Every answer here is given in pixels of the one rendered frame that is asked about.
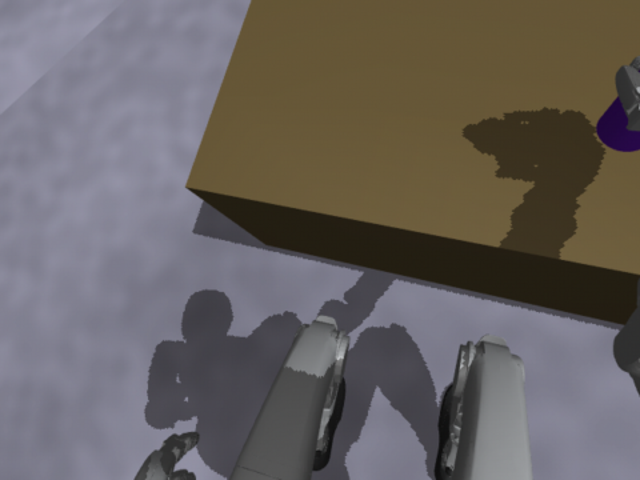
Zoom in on right robot arm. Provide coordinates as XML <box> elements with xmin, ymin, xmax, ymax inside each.
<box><xmin>613</xmin><ymin>278</ymin><xmax>640</xmax><ymax>396</ymax></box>

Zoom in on left robot hand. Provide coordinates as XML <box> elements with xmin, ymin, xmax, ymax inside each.
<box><xmin>134</xmin><ymin>432</ymin><xmax>200</xmax><ymax>480</ymax></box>

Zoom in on right robot hand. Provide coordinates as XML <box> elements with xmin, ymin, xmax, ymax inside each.
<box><xmin>615</xmin><ymin>56</ymin><xmax>640</xmax><ymax>131</ymax></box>

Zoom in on left robot foot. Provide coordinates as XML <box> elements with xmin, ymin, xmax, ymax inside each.
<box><xmin>312</xmin><ymin>378</ymin><xmax>346</xmax><ymax>471</ymax></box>

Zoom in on right robot foot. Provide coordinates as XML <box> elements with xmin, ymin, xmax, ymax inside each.
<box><xmin>434</xmin><ymin>384</ymin><xmax>453</xmax><ymax>480</ymax></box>

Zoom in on bottle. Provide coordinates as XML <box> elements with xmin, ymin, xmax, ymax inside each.
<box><xmin>596</xmin><ymin>70</ymin><xmax>640</xmax><ymax>152</ymax></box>

